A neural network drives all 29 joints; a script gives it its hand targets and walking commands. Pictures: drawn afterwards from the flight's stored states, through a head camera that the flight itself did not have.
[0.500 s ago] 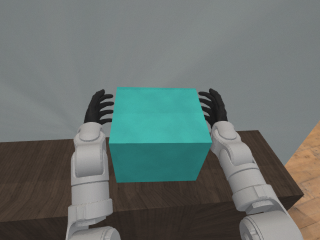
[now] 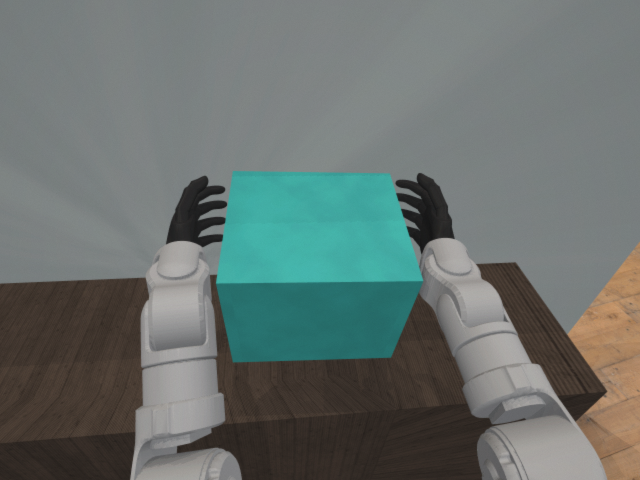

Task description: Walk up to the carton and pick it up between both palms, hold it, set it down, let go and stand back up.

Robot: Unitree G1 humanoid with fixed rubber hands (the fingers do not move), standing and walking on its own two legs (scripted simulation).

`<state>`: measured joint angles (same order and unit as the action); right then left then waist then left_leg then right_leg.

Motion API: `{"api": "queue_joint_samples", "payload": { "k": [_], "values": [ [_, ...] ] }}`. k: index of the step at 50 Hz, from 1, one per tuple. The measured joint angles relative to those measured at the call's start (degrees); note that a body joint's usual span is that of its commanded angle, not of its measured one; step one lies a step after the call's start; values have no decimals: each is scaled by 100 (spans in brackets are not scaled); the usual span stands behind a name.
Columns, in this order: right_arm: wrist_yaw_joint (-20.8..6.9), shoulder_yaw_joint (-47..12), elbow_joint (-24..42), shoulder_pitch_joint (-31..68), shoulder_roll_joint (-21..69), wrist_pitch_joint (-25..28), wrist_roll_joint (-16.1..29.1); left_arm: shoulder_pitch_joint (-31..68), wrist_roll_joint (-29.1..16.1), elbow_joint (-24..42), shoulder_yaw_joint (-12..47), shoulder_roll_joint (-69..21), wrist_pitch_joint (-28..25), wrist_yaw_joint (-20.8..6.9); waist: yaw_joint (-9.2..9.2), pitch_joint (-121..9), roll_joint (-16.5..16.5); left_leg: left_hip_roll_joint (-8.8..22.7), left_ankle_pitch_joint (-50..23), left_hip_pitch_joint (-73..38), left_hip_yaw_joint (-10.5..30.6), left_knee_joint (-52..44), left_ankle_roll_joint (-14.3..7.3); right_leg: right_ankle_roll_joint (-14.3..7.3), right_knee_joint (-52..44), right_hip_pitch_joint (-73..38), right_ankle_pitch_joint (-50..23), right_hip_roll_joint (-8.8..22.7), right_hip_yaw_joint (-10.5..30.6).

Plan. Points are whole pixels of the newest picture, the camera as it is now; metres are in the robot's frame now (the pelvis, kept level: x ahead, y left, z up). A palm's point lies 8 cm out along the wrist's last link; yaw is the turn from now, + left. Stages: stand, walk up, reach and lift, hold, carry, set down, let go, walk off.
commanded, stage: hold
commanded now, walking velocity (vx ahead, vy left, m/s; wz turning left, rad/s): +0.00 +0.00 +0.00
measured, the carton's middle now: (313, 265) +0.37 +0.01 +0.13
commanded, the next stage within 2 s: none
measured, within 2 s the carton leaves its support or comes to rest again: neither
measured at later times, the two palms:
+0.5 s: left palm (189, 240) +0.35 +0.16 +0.18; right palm (436, 235) +0.36 -0.14 +0.18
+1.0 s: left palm (189, 247) +0.35 +0.16 +0.18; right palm (437, 242) +0.35 -0.14 +0.17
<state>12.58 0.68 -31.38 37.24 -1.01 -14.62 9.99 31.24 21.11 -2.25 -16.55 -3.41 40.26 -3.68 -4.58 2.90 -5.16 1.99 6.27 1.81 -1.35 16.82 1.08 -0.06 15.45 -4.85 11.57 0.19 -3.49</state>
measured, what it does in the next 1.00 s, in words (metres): stands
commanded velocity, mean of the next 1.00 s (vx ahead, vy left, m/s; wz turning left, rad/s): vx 0.00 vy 0.00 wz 0.00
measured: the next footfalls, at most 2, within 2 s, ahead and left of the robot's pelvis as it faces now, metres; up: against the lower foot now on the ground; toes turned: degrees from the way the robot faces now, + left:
none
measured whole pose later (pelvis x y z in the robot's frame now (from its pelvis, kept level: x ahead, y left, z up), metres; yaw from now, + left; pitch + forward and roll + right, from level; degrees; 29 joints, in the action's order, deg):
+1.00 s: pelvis +0.00 +0.00 +0.00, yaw +0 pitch -9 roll +0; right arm 12.7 0.7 -30.3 36.3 -1.0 -14.8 10.1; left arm 30.7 20.6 -1.9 -16.2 -3.6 40.3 -3.4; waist -4.5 2.8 -4.8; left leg 2.1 5.8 2.2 -1.5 16.6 1.1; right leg -0.2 15.7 -4.2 11.3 0.1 -3.4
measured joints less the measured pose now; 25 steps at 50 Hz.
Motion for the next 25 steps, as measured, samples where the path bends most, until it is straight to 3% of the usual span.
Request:
{"api": "queue_joint_samples", "payload": {
  "k": [25],
  "values": [
    [-8, -3, 61, 6, -37, -5, 10, 9, -57, 7, 17, -12, -29, 55, 33, -58, 68, 19, -11, 51, -16, -19, 10, -13, 3, 70, -6, -17, 17]
  ]
}}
